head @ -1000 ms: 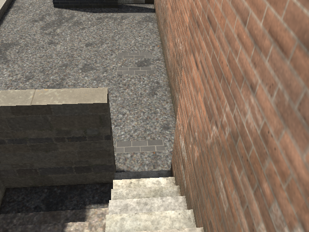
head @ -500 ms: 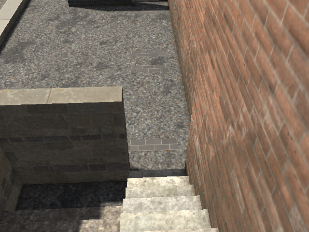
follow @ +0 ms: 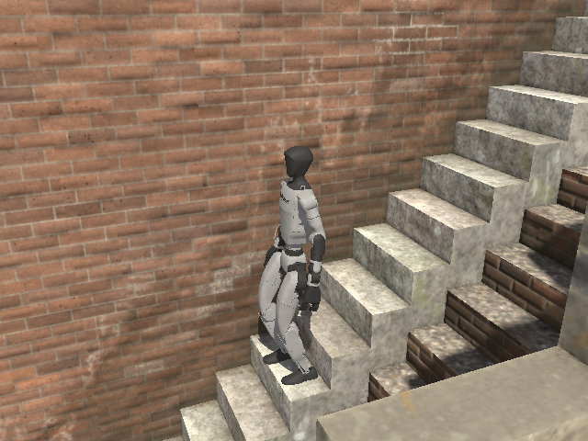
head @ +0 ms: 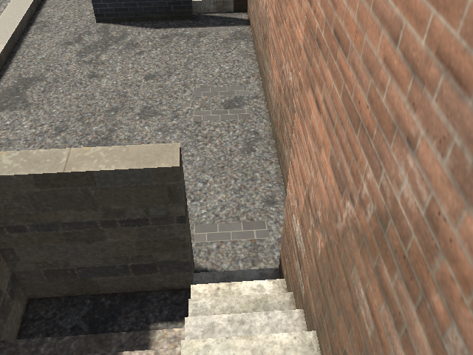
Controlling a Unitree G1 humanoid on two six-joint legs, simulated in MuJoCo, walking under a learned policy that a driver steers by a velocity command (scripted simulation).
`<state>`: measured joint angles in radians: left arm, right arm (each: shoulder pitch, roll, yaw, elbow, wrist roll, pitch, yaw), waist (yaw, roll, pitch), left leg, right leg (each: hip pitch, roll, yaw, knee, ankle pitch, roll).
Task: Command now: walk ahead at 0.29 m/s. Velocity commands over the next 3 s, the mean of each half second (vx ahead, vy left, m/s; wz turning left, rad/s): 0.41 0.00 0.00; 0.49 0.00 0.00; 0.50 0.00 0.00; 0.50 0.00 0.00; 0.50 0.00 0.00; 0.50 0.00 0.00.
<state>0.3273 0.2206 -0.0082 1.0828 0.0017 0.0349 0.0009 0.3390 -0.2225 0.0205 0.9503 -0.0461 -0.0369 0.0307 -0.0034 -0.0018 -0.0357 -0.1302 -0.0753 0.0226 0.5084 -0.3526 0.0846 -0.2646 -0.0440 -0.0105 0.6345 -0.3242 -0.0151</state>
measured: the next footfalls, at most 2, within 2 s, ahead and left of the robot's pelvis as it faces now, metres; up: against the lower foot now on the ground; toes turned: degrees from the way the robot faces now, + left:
left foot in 0.50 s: +0.23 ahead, +0.10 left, -0.21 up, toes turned +1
right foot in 1.06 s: +0.48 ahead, -0.13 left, -0.41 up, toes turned +0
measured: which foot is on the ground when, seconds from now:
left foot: down 0.00-0.10, up 0.12-0.48, down 0.50-1.00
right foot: down 0.00-0.50, up 0.52-1.00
